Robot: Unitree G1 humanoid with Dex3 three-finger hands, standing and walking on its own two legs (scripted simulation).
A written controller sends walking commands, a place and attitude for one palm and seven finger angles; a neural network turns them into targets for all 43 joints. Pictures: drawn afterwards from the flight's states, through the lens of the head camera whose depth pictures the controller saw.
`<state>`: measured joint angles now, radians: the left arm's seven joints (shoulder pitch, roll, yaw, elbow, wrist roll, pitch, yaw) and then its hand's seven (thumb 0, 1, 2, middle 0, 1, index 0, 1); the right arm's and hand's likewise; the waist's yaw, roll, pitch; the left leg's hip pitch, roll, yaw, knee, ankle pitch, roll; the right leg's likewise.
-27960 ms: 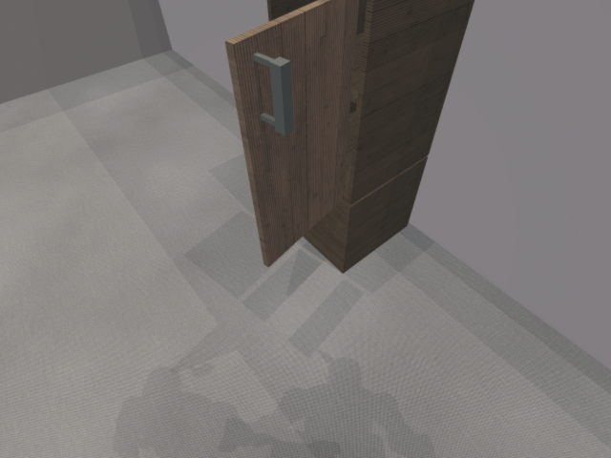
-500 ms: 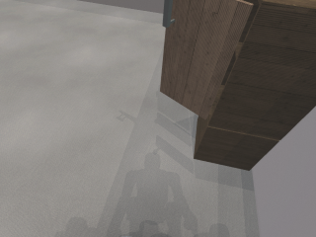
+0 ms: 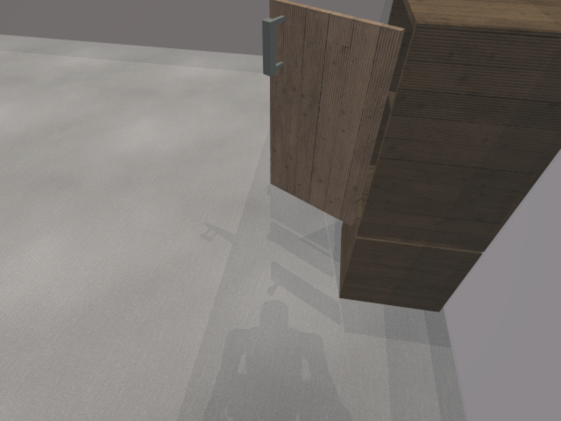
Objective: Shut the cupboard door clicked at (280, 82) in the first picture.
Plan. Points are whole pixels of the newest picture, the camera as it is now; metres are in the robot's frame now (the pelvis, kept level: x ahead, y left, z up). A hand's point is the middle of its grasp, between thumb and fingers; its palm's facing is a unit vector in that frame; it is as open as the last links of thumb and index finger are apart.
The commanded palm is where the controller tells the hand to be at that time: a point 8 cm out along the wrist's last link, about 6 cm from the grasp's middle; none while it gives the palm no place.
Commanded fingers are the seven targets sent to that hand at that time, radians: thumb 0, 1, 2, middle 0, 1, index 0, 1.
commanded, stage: let the arm hang, fingers relaxed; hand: left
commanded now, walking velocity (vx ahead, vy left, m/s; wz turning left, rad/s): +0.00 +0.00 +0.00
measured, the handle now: (275, 45) +0.92 +0.05 +0.16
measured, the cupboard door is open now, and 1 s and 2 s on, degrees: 61 61 61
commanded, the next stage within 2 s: look to check the result in 0.10 s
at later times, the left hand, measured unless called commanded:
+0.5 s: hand out of the picture -0.02 +0.15 -0.18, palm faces +0.03 -0.98 -0.18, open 7.4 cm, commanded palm none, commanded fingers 0.00 0.90 0.90 -0.20 -0.30 -0.20 -0.30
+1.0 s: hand out of the picture +0.03 +0.16 -0.19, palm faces +0.10 -0.97 -0.20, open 7.4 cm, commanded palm none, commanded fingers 0.00 0.90 0.90 -0.20 -0.30 -0.20 -0.30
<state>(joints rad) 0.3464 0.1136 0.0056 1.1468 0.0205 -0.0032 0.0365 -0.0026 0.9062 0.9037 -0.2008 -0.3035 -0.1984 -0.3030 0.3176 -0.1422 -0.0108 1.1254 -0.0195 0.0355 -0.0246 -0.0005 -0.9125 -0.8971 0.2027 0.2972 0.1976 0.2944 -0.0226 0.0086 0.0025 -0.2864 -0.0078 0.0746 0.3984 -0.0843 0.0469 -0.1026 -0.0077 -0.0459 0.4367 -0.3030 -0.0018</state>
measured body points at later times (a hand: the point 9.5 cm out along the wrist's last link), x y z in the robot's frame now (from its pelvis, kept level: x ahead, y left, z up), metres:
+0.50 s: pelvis +0.03 -0.01 +0.00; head +0.04 -0.01 +0.45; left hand -0.02 +0.20 -0.16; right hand +0.01 -0.22 -0.16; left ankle +0.09 +0.09 -0.74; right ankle -0.04 -0.12 -0.74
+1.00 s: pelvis +0.04 -0.01 -0.01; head +0.07 -0.01 +0.44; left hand +0.03 +0.21 -0.17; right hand +0.05 -0.24 -0.17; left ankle +0.09 +0.09 -0.74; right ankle -0.04 -0.12 -0.74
